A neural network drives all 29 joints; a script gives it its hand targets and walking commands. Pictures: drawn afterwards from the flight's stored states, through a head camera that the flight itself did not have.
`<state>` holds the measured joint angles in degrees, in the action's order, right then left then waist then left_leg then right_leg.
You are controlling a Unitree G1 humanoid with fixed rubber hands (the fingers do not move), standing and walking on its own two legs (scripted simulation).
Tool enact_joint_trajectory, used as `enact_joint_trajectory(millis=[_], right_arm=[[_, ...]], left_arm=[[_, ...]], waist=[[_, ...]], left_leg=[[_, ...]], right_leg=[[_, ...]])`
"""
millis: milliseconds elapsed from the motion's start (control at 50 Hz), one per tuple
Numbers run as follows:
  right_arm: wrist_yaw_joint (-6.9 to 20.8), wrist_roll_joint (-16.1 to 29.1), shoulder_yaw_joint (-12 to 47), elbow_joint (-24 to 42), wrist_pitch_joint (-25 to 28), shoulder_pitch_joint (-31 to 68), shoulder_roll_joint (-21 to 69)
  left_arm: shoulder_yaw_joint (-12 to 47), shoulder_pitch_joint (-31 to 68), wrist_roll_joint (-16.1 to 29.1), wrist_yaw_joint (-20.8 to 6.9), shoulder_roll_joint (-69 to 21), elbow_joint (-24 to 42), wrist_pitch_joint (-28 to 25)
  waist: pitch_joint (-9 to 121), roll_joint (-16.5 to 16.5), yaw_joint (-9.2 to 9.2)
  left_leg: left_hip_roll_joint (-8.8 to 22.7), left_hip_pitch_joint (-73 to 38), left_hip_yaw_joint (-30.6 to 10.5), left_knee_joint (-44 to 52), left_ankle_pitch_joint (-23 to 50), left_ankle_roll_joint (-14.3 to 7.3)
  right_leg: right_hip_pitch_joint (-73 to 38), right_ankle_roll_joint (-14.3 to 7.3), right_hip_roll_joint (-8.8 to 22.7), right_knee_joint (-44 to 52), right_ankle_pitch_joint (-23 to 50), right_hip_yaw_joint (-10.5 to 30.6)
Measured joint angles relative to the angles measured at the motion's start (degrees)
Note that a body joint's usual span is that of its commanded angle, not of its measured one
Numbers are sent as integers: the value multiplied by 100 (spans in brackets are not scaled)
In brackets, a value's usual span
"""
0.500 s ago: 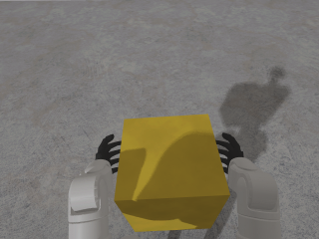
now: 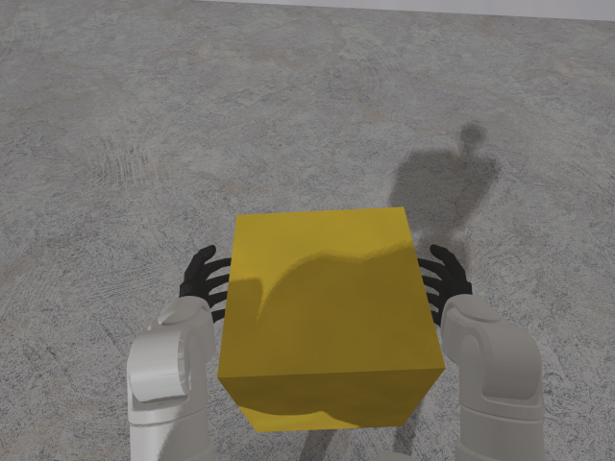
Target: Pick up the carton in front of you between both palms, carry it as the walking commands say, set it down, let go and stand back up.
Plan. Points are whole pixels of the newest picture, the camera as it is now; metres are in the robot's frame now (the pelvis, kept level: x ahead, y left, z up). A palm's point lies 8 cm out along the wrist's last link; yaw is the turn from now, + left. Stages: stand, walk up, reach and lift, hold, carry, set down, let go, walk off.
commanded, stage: carry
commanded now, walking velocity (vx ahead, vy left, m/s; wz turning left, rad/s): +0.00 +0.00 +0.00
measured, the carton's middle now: (324, 327) +0.29 +0.00 -0.01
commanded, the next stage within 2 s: hold in 2.00 s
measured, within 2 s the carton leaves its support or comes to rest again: neither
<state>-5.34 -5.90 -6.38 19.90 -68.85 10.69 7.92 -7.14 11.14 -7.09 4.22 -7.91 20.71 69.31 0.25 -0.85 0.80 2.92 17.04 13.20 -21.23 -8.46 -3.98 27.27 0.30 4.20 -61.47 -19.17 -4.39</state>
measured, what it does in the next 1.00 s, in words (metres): walks ahead: right foot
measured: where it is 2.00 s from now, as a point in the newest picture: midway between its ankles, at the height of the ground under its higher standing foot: outside the picture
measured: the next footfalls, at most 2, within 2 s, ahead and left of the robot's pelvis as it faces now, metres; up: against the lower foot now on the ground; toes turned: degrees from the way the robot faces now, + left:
right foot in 0.22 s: +0.27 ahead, -0.11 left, +0.00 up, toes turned +15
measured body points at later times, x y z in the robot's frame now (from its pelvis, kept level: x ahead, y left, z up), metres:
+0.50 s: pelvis +0.20 -0.02 -0.01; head +0.21 -0.03 +0.44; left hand +0.48 +0.14 +0.07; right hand +0.50 -0.16 +0.07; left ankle +0.09 +0.09 -0.75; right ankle +0.23 -0.11 -0.75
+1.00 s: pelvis +0.20 +0.00 -0.02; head +0.19 +0.00 +0.43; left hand +0.48 +0.17 +0.03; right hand +0.49 -0.13 +0.03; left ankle +0.09 +0.09 -0.75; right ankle +0.23 -0.11 -0.75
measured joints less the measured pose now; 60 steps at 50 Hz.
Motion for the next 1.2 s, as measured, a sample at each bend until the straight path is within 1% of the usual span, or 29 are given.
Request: enact_joint_trajectory(millis=[40, 100, 160, 200, 220, 240, 260, 280, 300, 340, 360, 380, 400, 480, 560, 640, 720, 860, 1020, 1100, 1200], right_arm=[[7, 23, -33, 112, 63, -34, -5], [33, 40, -46, 253, 99, -44, -7], [61, 22, -9, 317, 70, -37, -6], [77, -9, 18, 305, 25, -41, -6], [86, -26, 24, 285, 1, -41, -8], [96, -44, 4, 233, -19, -24, -10], [100, -62, -42, 156, -46, 6, -8], [100, -86, -89, 81, -75, 21, -6], [101, -111, -121, 13, -97, 16, -7], [101, -148, -131, -87, -119, -11, -12], [99, -154, -122, -111, -118, -19, -13], [94, -153, -111, -115, -110, -23, -12], [60, -153, -66, -113, -95, -37, -12], [44, -141, -28, -11, -75, -3, -8], [43, -124, -32, -43, -50, 55, 2], [45, -124, -25, -220, -19, 28, -2], [71, -156, -18, -453, 107, -14, -9], [177, -324, 22, -1035, 606, -143, -27], [261, -449, 34, -1532, 1336, -244, -39], [332, -596, -43, -2029, 1754, -141, -26], [418, -821, -286, -2858, 2335, 161, 21]], left_arm=[[59, 18, -5, 0, -5, 44, -72], [115, 0, -9, 8, -3, 185, -112], [114, -43, 6, 19, 3, 314, -73], [100, -59, 11, 20, 7, 327, -21], [89, -53, 11, 20, 5, 309, 10], [91, -46, 6, 20, 3, 239, 10], [89, -16, 0, 17, -1, 110, -6], [83, 30, 0, 14, -9, -47, -21], [76, 65, 1, 9, -15, -195, -33], [61, 79, 6, 2, -20, -376, -47], [55, 69, 10, 0, -18, -402, -54], [51, 53, 16, -2, -15, -400, -67], [66, 23, 8, 13, -9, -384, -87], [46, 6, 40, 13, -5, -240, -120], [16, 16, 26, 13, -6, -189, -115], [9, -22, 3, 11, 1, -321, -118], [13, -66, -40, -10, 9, -536, -229], [57, -184, -199, -103, 26, -1118, -720], [60, -250, -319, -190, 34, -1641, -1445], [-28, -149, -478, -277, 20, -2136, -1863], [-294, 158, -717, -373, -30, -2972, -2452]], waist=[[-22, 11, -15], [-3, -14, -66], [80, -25, -114], [169, -20, -136], [222, -36, -140], [289, 42, -148], [327, 188, -143], [343, 304, -133], [345, 369, -123], [314, 397, -102], [290, 398, -88], [271, 404, -83], [278, 397, -79], [396, 330, -63], [534, 232, -86], [640, 186, -105], [696, 168, -111], [672, 203, -99], [569, 197, -90], [589, 189, -81], [585, 166, -80]], left_leg=[[7, -263, -57, 237, -39, 36], [-2, -628, -114, 415, -207, 119], [-27, -960, -140, 381, -511, 229], [-40, -1129, -163, 135, -845, 320], [-59, -1184, -180, -82, -1068, 373], [-8, -1167, -213, -368, -1314, 429], [99, -1088, -270, -679, -1458, 488], [164, -982, -377, -957, -1544, 529], [177, -879, -493, -1139, -1669, 558], [144, -777, -637, -1020, -1779, 558], [143, -780, -665, -760, -1603, 555], [161, -805, -670, -577, -1247, 565], [166, -858, -655, -529, -1127, 571], [158, -936, -658, -539, -1387, 578], [117, -889, -658, -706, -1431, 602], [73, -927, -650, -742, -1416, 582], [27, -988, -638, -711, -1472, 534], [-13, -1022, -631, -738, -1690, 413], [-63, -978, -620, -834, -1650, 357], [-88, -952, -613, -834, -1594, 338], [-124, -914, -601, -820, -1508, 314]], right_leg=[[268, 48, 4, 695, 191, -57], [375, 96, -25, 1854, 609, -166], [232, 107, -94, 2759, 1216, -348], [-73, 117, -149, 3424, 1849, -522], [-291, 101, -150, 3755, 2211, -603], [-444, -74, -188, 3813, 1982, -666], [-500, -240, -257, 3734, 1630, -726], [-524, -354, -301, 3644, 1366, -775], [-553, -417, -316, 3603, 1215, -806], [-644, -411, -301, 3635, 1154, -821], [-695, -402, -299, 3653, 1120, -822], [-738, -388, -307, 3648, 1074, -821], [-765, -371, -312, 3624, 1017, -809], [-763, -320, -282, 3449, 783, -811], [-702, -282, -211, 3233, 625, -790], [-701, -225, -152, 3113, 594, -771], [-727, -158, -107, 3067, 524, -752], [-709, -114, -58, 2942, 400, -742], [-705, -100, -5, 2937, 503, -721], [-700, -101, 15, 2984, 587, -711], [-686, -108, 41, 3055, 707, -696]])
